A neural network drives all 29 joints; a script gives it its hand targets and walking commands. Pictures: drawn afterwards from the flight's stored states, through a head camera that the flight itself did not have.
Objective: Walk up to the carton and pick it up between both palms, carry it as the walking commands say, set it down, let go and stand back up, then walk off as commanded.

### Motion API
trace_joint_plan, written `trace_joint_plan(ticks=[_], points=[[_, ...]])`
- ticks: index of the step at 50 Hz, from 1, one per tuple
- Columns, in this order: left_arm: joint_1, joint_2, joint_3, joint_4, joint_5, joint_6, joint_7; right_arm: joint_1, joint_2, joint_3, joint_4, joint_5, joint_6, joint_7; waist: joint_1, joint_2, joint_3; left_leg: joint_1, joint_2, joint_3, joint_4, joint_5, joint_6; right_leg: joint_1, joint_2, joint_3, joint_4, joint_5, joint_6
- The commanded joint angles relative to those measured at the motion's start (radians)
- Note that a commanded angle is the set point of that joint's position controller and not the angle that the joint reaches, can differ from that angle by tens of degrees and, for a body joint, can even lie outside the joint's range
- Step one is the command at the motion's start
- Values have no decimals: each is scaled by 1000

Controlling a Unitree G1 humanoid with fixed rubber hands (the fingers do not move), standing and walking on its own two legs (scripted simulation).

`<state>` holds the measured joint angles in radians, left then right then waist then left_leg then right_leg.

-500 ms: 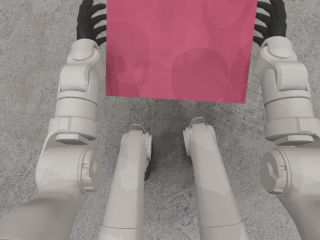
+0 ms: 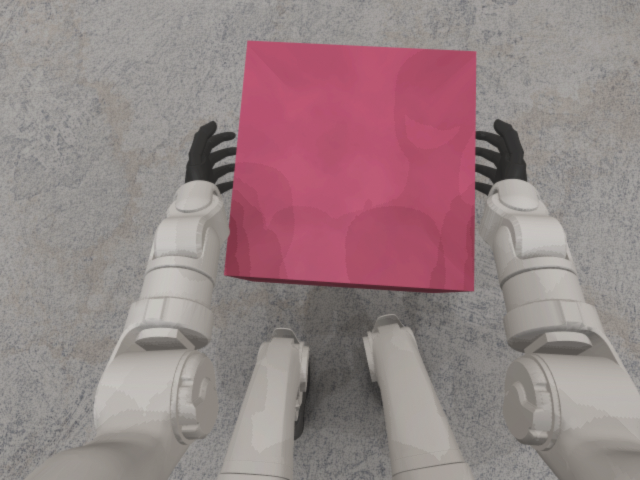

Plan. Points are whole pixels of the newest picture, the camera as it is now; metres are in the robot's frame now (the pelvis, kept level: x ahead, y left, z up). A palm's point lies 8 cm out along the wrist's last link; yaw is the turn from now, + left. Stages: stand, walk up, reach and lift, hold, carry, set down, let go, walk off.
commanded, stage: reach and lift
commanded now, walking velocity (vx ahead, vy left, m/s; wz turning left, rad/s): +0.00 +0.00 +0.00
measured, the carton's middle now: (350, 181) +0.49 -0.04 -0.13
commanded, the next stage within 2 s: none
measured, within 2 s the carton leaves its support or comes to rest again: neither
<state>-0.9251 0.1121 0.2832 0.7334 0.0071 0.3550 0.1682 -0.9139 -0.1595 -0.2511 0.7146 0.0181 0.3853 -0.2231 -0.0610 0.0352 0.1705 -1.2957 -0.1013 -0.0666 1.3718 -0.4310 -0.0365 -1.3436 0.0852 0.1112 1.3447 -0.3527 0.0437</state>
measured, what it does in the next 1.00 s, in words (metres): rises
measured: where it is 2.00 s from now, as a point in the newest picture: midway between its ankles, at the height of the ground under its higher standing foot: (343, 400)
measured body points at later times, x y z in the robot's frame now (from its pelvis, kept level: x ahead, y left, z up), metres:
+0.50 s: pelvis +0.11 -0.01 +0.11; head +0.20 -0.01 +0.55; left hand +0.47 +0.17 +0.06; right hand +0.45 -0.21 +0.06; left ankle +0.11 +0.12 -0.58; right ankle +0.14 -0.12 -0.58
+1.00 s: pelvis +0.14 +0.00 +0.15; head +0.16 +0.00 +0.60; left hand +0.45 +0.16 +0.13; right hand +0.43 -0.21 +0.12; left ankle +0.11 +0.12 -0.58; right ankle +0.14 -0.12 -0.58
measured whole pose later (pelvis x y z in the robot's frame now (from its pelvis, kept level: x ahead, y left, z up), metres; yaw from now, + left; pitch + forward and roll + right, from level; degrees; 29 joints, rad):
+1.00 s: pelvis +0.14 +0.00 +0.15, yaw +1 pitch +13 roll +0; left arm -0.21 -0.07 0.29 0.45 0.20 0.42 -0.04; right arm -0.22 0.03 -0.31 0.45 -0.19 0.45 0.05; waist -0.06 0.03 -0.20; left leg -0.45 -0.05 -0.14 0.48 -0.26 0.00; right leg -0.48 0.05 0.11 0.47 -0.21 0.01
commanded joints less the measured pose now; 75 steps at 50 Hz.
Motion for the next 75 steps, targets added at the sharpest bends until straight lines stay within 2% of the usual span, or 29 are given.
trace_joint_plan(ticks=[1,2,4,6,8,11,13,14,15,20,23,24,26,27,33,34,36,39,41,42,47,53,55,56,61,62,67,68,75], points=[[-740,-1067,-487,-134,-131,-58,-455,-626,1128,466,-147,143,-41,497,-10,-52,-1482,287,-24,74,-230,13,49,644,28,-84,-219,20,-35],[-680,-1060,-433,-52,-99,-52,-460,-594,1093,413,-89,113,-41,498,-9,-40,-1331,244,-17,66,-252,-23,56,578,22,-86,-229,-24,-40],[-602,-1074,-412,-58,-87,-52,-470,-520,1112,400,-109,110,-34,507,2,-55,-1280,295,-20,58,-293,14,60,579,27,-96,-270,2,-38],[-511,-1038,-332,35,-28,-47,-481,-452,1114,355,-30,69,-30,512,38,-67,-1091,233,-20,59,-332,-44,69,559,8,-85,-323,-66,-39],[-483,-1023,-306,25,-22,-52,-485,-426,1118,337,-46,57,-34,516,28,-96,-1049,246,-20,53,-368,-38,72,575,7,-96,-352,-45,-34],[-402,-1003,-300,12,-8,-36,-481,-337,1102,309,-19,40,-20,529,33,-55,-949,335,-7,22,-440,-25,70,584,4,-99,-404,-21,-42],[-319,-1016,-301,22,-7,-25,-489,-284,1102,300,-32,25,-11,536,-2,-75,-950,388,-5,7,-476,9,68,634,6,-100,-436,37,-42],[-297,-999,-300,8,6,-23,-490,-226,1088,292,-11,9,-7,541,16,-49,-926,401,-6,10,-495,38,62,640,0,-91,-455,64,-45],[-271,-1018,-305,-11,5,-20,-486,-170,1091,283,-19,-4,-4,540,-7,-37,-924,449,-4,2,-519,67,61,668,6,-98,-470,102,-47],[-118,-968,-293,-54,53,-23,-479,-25,1066,259,-62,-64,-11,533,-17,-15,-821,460,-9,-6,-591,211,43,802,-10,-65,-558,307,-42],[-66,-1017,-378,-152,23,-44,-480,-4,1111,362,-215,-34,-28,529,-8,-10,-967,579,-16,-9,-625,355,39,954,-3,-49,-581,477,-35],[-72,-1009,-403,-192,11,-46,-478,19,1076,364,-243,-38,-32,524,-33,-16,-972,571,-17,-18,-620,406,31,957,-5,-41,-572,544,-32],[5,-1017,-442,-208,22,-47,-473,58,1067,395,-269,-42,-38,518,-18,17,-968,611,-19,-24,-653,468,21,982,-2,-37,-585,594,-33],[1,-1023,-469,-237,15,-46,-470,88,1077,390,-260,-54,-37,518,-46,20,-957,624,-13,-28,-665,466,18,985,-2,-37,-590,587,-35],[141,-1050,-584,-347,-11,-43,-455,216,1065,495,-322,-27,-31,535,-27,4,-1016,773,-3,-51,-742,649,3,1098,1,-29,-645,732,-27],[159,-1064,-601,-362,-22,-41,-448,230,1047,499,-334,-24,-28,539,-40,1,-1024,830,3,-56,-759,689,2,1081,6,-36,-656,731,-19],[201,-1050,-599,-359,5,-31,-440,240,1047,504,-329,-14,-25,549,-19,21,-977,861,8,-62,-777,695,-3,1064,5,-36,-689,708,-23],[230,-1029,-575,-370,25,-28,-440,277,1044,500,-309,-30,-9,554,7,-22,-911,854,10,-56,-836,627,3,1116,-2,-27,-741,694,-28],[256,-1020,-562,-357,34,-17,-441,292,1032,495,-308,-27,1,552,2,-24,-872,893,17,-56,-871,646,11,1113,3,-32,-763,701,-15],[278,-1047,-579,-359,26,-13,-440,276,1048,515,-332,-16,0,552,16,-25,-868,911,11,-50,-876,617,1,1146,0,-29,-785,682,-24],[169,-1013,-538,-333,32,26,-465,244,1043,452,-304,-42,47,544,-19,-24,-692,888,16,-32,-939,396,10,1164,-4,-42,-867,503,-25],[146,-1016,-507,-306,33,80,-495,171,1074,440,-317,-34,102,544,7,-31,-614,906,11,-19,-993,304,30,1241,-5,-48,-918,405,-22],[160,-1042,-545,-336,11,96,-506,221,1113,463,-346,-23,118,541,-20,-43,-678,1008,14,-29,-1010,344,35,1297,-2,-53,-939,443,-22],[161,-1005,-474,-268,41,109,-512,183,1051,398,-310,-53,126,542,-3,-25,-545,936,13,-24,-1019,301,34,1235,-7,-54,-951,392,-26],[116,-1038,-559,-383,-21,139,-515,186,1105,462,-380,-8,163,544,-18,-28,-646,1075,12,-17,-1049,399,34,1356,2,-44,-980,481,-24],[139,-1009,-509,-346,9,153,-517,187,1066,420,-345,-37,178,545,-2,-46,-514,1026,14,-26,-1059,341,37,1294,1,-53,-988,420,-22],[156,-1040,-571,-448,-34,195,-517,185,1123,511,-450,19,219,551,20,-68,-587,1115,10,-28,-1089,409,43,1418,7,-48,-1013,490,-16],[124,-1027,-556,-448,-22,205,-519,166,1101,484,-442,13,223,555,14,-27,-540,1086,10,-20,-1090,390,39,1380,-2,-38,-1017,479,-22],[134,-1039,-593,-503,-48,266,-513,183,1102,500,-456,34,277,564,3,-23,-506,1179,18,-33,-1118,432,32,1391,1,-40,-1048,484,-24]])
